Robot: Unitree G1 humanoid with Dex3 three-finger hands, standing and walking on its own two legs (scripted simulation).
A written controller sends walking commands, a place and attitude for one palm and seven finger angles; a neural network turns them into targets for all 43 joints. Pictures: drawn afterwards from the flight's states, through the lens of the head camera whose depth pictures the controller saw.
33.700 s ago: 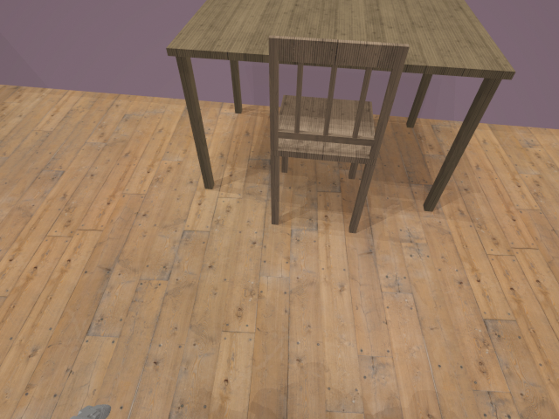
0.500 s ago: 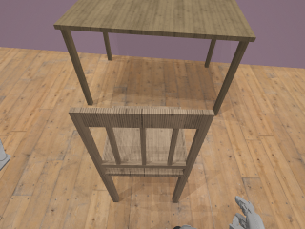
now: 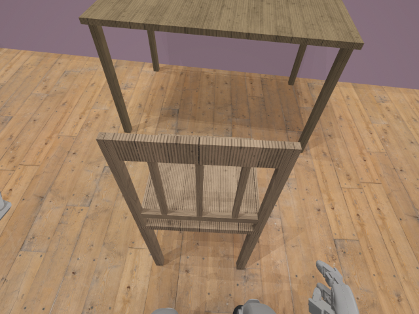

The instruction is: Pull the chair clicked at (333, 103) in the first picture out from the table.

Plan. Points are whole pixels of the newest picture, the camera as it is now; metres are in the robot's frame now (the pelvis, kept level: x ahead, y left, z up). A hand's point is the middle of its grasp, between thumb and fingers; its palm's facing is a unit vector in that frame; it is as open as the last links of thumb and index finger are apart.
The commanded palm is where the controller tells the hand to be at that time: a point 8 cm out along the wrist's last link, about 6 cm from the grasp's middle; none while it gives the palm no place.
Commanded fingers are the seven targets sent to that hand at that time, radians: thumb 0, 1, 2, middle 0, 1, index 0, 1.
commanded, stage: step back with the hand held close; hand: left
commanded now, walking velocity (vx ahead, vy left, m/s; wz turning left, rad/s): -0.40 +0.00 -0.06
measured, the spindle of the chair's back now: (199, 191) +0.41 +0.06 -0.09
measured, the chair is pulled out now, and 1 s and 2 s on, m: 0.58 0.58 0.58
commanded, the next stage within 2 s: stop stepping back and stand still in 0.66 s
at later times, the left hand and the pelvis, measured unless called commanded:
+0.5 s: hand out of the picture +0.17 +0.27 +0.19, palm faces +0.35 -0.77 -0.53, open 7.4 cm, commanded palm +0.10 +0.32 +0.20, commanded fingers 0.00 0.90 0.90 -0.20 -0.30 -0.20 -0.30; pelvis -0.05 +0.02 +0.01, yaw -1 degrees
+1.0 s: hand out of the picture +0.09 +0.26 +0.18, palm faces +0.28 -0.81 -0.52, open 7.4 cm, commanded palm +0.03 +0.30 +0.20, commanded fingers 0.00 0.90 0.90 -0.20 -0.30 -0.20 -0.30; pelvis -0.15 +0.02 +0.02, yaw -6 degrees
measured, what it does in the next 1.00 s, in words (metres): walks backwards: right foot, then right foot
